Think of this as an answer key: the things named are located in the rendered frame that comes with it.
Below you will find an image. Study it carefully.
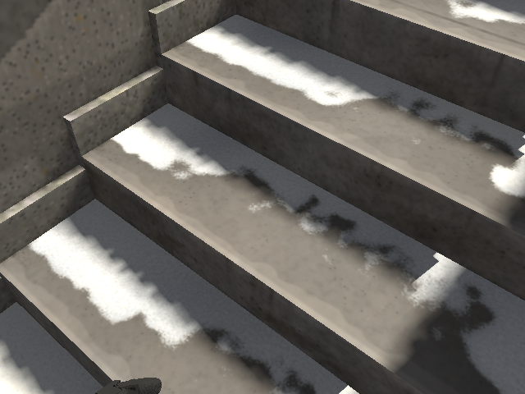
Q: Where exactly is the robot left hand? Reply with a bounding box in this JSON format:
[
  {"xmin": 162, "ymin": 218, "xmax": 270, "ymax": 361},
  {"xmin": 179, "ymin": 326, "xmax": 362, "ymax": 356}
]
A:
[{"xmin": 95, "ymin": 378, "xmax": 162, "ymax": 394}]

